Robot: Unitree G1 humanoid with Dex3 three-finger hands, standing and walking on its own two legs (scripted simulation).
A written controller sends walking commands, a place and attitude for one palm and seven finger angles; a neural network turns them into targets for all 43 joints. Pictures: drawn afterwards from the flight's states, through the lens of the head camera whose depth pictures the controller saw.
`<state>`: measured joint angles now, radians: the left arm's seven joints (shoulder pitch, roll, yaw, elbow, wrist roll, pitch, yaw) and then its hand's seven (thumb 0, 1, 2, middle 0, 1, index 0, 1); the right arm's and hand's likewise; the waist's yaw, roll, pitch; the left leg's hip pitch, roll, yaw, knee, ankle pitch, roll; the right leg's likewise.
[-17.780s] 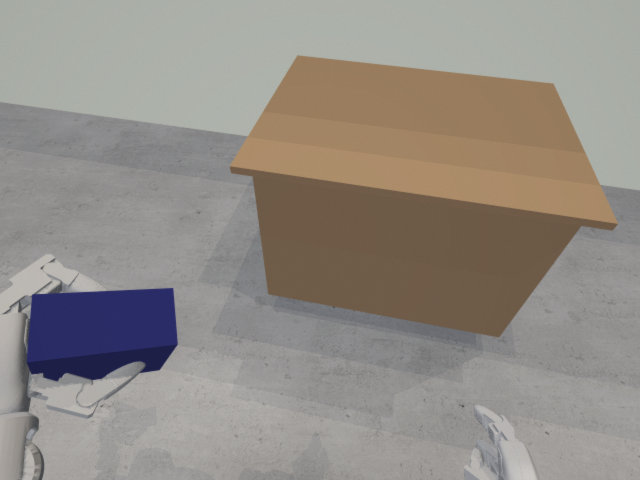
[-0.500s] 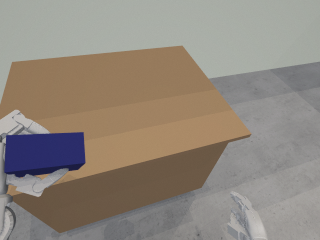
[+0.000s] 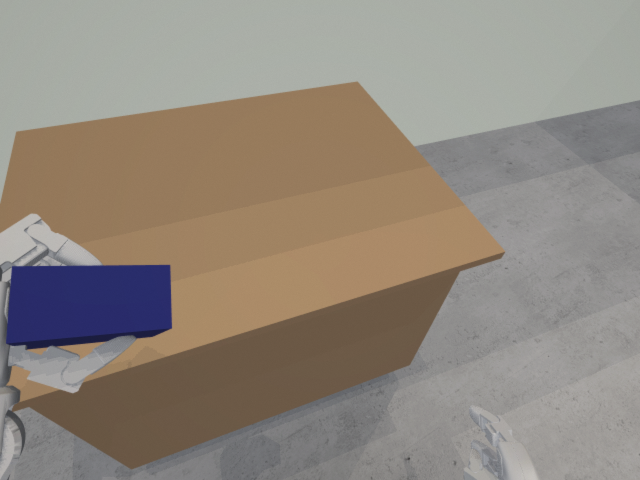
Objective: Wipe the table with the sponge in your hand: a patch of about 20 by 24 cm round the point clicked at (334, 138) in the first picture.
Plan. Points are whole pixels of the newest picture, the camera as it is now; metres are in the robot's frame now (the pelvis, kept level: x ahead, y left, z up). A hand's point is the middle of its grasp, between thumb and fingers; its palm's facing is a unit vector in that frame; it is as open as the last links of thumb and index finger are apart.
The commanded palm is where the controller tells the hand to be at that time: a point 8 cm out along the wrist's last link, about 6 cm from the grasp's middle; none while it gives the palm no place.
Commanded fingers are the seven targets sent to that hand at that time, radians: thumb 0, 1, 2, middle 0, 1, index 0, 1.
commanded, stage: shuffle to correct the standing spot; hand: left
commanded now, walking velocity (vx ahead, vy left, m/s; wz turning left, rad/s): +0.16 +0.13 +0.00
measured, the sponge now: (116, 306) +0.24 +0.20 +0.16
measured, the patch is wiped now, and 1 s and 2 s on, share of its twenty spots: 0.00 0.00 0.00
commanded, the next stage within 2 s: come to a stop and stand still in 1.06 s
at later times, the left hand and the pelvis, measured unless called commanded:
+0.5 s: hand out of the picture +0.23 +0.30 +0.18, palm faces +0.39 -0.83 -0.40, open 9.7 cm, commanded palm +0.19 +0.34 +0.19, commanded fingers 0.00 0.10 1.30 -1.20 -1.60 -1.20 -1.60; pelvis +0.02 +0.06 +0.01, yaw -1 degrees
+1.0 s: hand (1, 243) +0.29 +0.33 +0.18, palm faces +0.35 -0.86 -0.38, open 9.7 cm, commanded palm +0.24 +0.37 +0.19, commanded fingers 0.00 0.10 1.30 -1.20 -1.60 -1.20 -1.60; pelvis +0.07 +0.10 +0.01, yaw -4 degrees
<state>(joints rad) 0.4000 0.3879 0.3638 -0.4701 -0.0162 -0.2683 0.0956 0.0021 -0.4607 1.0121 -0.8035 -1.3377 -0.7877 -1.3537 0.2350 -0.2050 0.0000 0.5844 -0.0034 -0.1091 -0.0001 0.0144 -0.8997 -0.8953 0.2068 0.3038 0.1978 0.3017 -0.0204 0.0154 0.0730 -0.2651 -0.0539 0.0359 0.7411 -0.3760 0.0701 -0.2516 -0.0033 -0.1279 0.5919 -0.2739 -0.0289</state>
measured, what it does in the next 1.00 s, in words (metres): steps to the left: left foot, then right foot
